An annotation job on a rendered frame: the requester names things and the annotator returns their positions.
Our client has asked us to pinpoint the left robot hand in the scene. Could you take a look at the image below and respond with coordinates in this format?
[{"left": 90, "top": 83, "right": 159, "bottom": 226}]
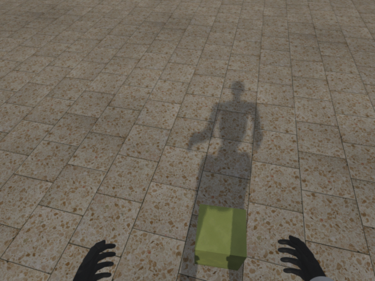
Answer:
[{"left": 73, "top": 240, "right": 116, "bottom": 281}]

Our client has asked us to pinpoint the right robot hand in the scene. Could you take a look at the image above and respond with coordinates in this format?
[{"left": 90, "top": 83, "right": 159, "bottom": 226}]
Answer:
[{"left": 278, "top": 235, "right": 326, "bottom": 281}]

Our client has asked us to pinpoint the carton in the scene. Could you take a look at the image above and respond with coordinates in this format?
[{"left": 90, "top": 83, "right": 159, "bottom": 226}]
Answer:
[{"left": 195, "top": 204, "right": 247, "bottom": 270}]

